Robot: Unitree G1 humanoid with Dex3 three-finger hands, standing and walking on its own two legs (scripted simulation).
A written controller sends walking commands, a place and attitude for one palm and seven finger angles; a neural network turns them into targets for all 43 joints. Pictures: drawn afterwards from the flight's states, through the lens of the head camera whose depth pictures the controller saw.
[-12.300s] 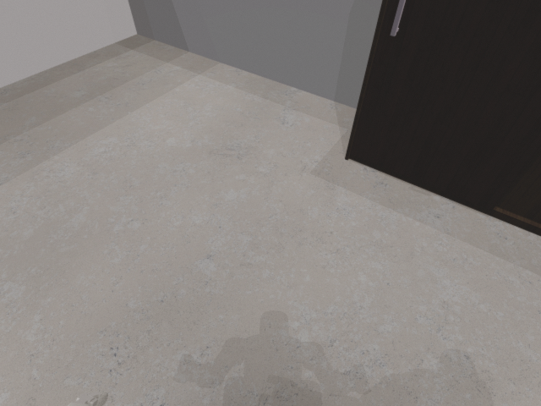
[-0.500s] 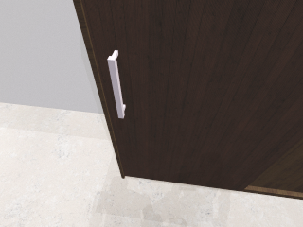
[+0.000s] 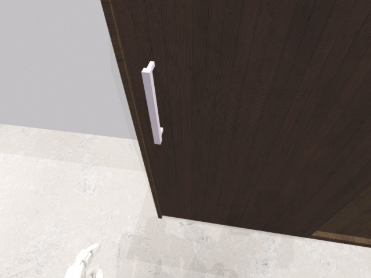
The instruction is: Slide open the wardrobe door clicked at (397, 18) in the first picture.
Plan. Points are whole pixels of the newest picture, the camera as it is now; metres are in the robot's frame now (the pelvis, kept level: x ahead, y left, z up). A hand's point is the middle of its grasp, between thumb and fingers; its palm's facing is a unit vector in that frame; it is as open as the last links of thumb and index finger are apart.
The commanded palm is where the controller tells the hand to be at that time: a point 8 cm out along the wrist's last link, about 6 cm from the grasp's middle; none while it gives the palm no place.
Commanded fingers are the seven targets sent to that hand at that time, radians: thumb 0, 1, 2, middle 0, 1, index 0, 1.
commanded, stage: raise the hand with hooked fingers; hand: left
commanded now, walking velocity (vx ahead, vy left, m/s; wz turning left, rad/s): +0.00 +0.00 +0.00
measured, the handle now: (155, 107) +0.51 +0.13 +0.08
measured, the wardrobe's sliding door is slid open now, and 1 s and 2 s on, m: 0.00 0.00 0.00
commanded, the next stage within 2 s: move the hooked fingers beside the handle in 1.98 s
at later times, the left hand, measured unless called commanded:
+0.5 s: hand (92, 257) +0.16 +0.20 +0.00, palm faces -0.04 -1.00 -0.07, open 9.8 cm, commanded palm +0.14 +0.26 +0.00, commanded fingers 0.00 0.15 0.58 -0.25 -0.78 -0.25 -0.78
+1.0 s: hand (66, 222) +0.20 +0.25 +0.05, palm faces -0.02 -1.00 -0.07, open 12.7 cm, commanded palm +0.18 +0.30 +0.06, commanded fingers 0.00 -0.43 0.33 -0.29 -1.15 -0.29 -1.15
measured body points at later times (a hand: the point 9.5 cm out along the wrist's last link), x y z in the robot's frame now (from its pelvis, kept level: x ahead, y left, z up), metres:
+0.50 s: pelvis -0.03 +0.00 -0.07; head +0.00 +0.01 +0.37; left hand +0.15 +0.26 +0.00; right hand +0.18 -0.20 -0.13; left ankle -0.02 +0.11 -0.74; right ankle +0.02 -0.10 -0.74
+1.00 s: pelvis -0.02 +0.01 -0.04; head -0.01 +0.02 +0.41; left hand +0.20 +0.31 +0.05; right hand +0.16 -0.24 -0.09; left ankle -0.02 +0.11 -0.74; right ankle +0.02 -0.10 -0.74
